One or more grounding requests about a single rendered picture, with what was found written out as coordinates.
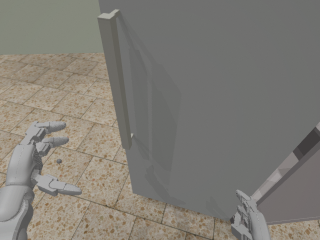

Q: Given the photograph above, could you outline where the fridge door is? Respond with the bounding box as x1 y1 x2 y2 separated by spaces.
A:
98 0 320 221

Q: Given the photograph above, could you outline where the right robot hand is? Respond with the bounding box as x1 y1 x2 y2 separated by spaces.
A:
231 189 271 240

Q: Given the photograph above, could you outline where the handle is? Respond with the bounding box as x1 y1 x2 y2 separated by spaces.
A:
97 9 134 150

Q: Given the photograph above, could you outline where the left robot hand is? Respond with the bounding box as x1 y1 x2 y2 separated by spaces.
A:
5 121 82 197

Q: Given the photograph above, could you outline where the left robot forearm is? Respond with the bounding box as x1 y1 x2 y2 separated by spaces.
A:
0 184 35 240

